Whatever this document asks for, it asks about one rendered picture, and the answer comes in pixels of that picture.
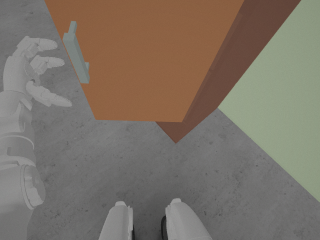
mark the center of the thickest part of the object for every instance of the left robot thigh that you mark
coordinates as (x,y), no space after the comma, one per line
(118,224)

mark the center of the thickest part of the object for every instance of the robot left upper arm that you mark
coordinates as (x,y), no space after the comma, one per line
(21,191)

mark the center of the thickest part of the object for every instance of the left robot forearm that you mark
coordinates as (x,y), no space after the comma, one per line
(17,136)

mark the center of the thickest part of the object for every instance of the robot left hand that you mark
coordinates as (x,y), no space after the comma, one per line
(18,72)

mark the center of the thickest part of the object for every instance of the handle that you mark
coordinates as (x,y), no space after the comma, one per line
(73,49)

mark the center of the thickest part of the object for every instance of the robot right shin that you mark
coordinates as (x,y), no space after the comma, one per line
(172,235)

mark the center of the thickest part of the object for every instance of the cupboard door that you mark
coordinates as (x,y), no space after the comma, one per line
(147,58)

